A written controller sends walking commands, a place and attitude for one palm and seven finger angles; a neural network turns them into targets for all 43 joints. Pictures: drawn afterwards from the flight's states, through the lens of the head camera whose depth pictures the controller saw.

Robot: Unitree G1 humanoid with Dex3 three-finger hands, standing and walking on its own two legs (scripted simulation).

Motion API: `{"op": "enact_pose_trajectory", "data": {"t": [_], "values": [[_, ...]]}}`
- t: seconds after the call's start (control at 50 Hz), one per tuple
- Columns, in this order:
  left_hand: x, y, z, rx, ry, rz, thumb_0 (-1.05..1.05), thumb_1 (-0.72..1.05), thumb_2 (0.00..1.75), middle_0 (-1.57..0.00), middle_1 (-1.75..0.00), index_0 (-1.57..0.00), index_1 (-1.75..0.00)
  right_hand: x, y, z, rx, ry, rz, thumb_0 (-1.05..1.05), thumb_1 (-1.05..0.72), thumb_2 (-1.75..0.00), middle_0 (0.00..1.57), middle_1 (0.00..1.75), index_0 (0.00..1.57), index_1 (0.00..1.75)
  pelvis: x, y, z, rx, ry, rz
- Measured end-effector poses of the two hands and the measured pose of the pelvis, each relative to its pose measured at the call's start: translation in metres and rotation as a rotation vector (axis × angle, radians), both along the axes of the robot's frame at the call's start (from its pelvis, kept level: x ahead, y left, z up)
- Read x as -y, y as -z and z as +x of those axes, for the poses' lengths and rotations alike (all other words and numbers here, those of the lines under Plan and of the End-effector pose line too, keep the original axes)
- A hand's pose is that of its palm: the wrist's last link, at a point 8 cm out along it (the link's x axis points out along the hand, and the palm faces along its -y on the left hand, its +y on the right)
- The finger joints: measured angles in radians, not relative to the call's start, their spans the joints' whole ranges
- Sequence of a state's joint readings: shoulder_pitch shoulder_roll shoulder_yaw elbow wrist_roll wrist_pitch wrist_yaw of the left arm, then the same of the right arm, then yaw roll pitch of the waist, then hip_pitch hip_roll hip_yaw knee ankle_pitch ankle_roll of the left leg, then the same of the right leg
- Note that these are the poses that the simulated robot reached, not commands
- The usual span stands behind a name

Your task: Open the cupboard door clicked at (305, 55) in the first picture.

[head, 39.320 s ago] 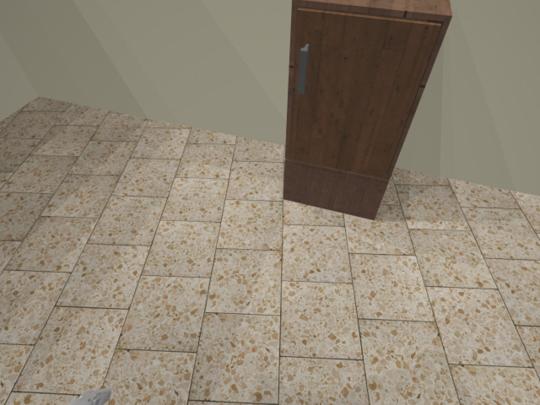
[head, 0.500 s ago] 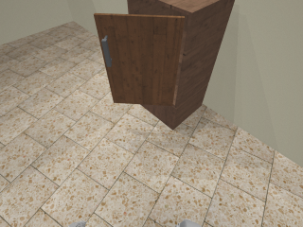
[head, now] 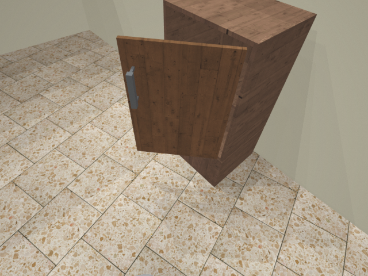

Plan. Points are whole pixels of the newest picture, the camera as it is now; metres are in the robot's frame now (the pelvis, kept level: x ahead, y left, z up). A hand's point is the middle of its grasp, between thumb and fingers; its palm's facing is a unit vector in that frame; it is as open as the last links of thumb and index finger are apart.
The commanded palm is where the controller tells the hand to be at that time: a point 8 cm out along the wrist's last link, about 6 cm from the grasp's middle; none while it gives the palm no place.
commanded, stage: take the last steps up to it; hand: left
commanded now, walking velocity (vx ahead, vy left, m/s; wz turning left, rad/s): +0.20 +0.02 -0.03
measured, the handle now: (133, 88) +0.71 +0.25 -0.03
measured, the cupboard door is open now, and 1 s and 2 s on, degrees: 42 42 42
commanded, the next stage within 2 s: come to a stop and stand still in 0.16 s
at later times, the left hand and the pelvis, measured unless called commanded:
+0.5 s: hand (129, 239) +0.23 +0.16 -0.15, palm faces +0.00 -0.98 -0.19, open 7.3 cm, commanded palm none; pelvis +0.14 -0.01 +0.01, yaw +1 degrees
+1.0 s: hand out of the picture +0.14 +0.21 -0.16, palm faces +0.04 -0.97 -0.23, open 7.4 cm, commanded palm none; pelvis +0.11 +0.01 +0.01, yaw +0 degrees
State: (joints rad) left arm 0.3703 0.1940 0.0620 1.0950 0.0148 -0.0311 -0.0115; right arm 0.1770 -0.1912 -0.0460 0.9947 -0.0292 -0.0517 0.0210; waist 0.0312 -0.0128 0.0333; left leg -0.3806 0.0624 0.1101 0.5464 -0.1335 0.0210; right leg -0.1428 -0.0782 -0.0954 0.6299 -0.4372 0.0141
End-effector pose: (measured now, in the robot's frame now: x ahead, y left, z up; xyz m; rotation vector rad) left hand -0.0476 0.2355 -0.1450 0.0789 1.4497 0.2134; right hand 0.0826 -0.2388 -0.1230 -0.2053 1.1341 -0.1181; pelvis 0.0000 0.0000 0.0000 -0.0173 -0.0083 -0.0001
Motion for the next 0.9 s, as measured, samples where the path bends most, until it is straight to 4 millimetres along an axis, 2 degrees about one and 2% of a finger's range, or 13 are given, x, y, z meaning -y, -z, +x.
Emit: {"op": "enact_pose_trajectory", "data": {"t": [0.04,0.1,0.14,0.24,0.34,0.38,0.46,0.52,0.6,0.66,0.76,0.9], "values": [[-0.007,0.003,0.011,-0.031,0.014,-0.001,0.0,0.92,0.9,-0.2,-0.3,-0.2,-0.29,-0.008,-0.001,0.017,0.024,0.003,-0.008,0.0,-0.91,-0.9,0.2,0.3,0.2,0.3,-0.006,0.001,0.012,0.004,0.012,0.015],[-0.013,-0.001,0.046,-0.004,0.033,-0.003,0.0,0.92,0.9,-0.2,-0.3,-0.2,-0.29,-0.019,-0.004,0.025,0.005,0.015,-0.003,0.0,-0.91,-0.9,0.2,0.3,0.2,0.3,-0.011,-0.004,0.029,-0.002,0.017,0.026],[-0.014,-0.007,0.076,0.043,0.044,-0.004,0.01,0.91,0.9,-0.2,-0.3,-0.2,-0.29,-0.024,-0.004,0.024,-0.028,0.03,0.002,0.0,-0.92,-0.9,0.2,0.3,0.2,0.3,-0.013,-0.009,0.041,-0.007,0.018,0.029],[-0.007,-0.02,0.153,0.163,0.083,0.005,0.01,0.92,0.9,-0.2,-0.3,-0.2,-0.29,-0.02,-0.001,0.016,-0.133,0.065,0.012,0.0,-0.94,-0.9,0.21,0.3,0.2,0.3,-0.013,-0.016,0.071,-0.01,0.015,0.032],[0.002,-0.02,0.22,0.255,0.133,0.037,0.01,0.93,0.9,-0.2,-0.3,-0.2,-0.29,-0.014,0.015,0.008,-0.242,0.112,0.048,0.0,-0.93,-0.9,0.21,0.3,0.2,0.3,0.002,-0.007,0.105,0.001,0.012,0.06],[0.009,-0.02,0.238,0.258,0.146,0.043,0.0,0.92,0.9,-0.2,-0.3,-0.2,-0.29,-0.011,0.02,0.009,-0.278,0.133,0.06,0.0,-0.92,-0.9,0.2,0.3,0.2,0.3,0.006,-0.005,0.116,0.004,0.014,0.05],[0.021,-0.022,0.262,0.252,0.157,0.031,0.0,0.91,0.9,-0.2,-0.3,-0.2,-0.29,-0.01,0.018,0.017,-0.322,0.157,0.063,0.01,-0.92,-0.9,0.2,0.3,0.2,0.3,0.008,-0.009,0.133,-0.011,-0.005,0.028],[0.022,-0.019,0.271,0.26,0.135,0.019,0.0,0.91,0.9,-0.2,-0.3,-0.2,-0.3,-0.009,0.014,0.026,-0.339,0.15,0.04,0.01,-0.92,-0.9,0.2,0.3,0.2,0.3,0.005,-0.009,0.136,-0.017,-0.014,0.02],[0.012,-0.011,0.267,0.251,0.1,0.001,0.0,0.9,0.9,-0.2,-0.3,-0.2,-0.3,-0.009,0.007,0.045,-0.314,0.129,-0.011,0.01,-0.91,-0.9,0.2,0.3,0.2,0.3,-0.007,-0.009,0.133,-0.01,-0.021,0.017],[-0.003,-0.003,0.254,0.214,0.082,-0.008,0.0,0.9,0.9,-0.2,-0.3,-0.2,-0.3,-0.012,0.001,0.061,-0.255,0.116,-0.044,0.01,-0.91,-0.9,0.2,0.3,0.2,0.3,-0.017,-0.007,0.131,-0.004,-0.01,0.019],[-0.026,-0.004,0.229,0.147,0.062,0.014,0.0,0.9,0.9,-0.2,-0.3,-0.2,-0.3,-0.023,-0.009,0.083,-0.168,0.076,-0.066,0.01,-0.91,-0.9,0.2,0.3,0.2,0.3,-0.024,-0.012,0.126,-0.012,-0.013,0.006],[-0.033,-0.012,0.198,0.103,0.057,0.039,0.0,0.91,0.9,-0.2,-0.3,-0.2,-0.29,-0.032,-0.006,0.093,-0.12,0.052,-0.021,0.0,-0.91,-0.9,0.21,0.3,0.2,0.3,-0.021,-0.015,0.116,-0.01,-0.009,0.001]]}}
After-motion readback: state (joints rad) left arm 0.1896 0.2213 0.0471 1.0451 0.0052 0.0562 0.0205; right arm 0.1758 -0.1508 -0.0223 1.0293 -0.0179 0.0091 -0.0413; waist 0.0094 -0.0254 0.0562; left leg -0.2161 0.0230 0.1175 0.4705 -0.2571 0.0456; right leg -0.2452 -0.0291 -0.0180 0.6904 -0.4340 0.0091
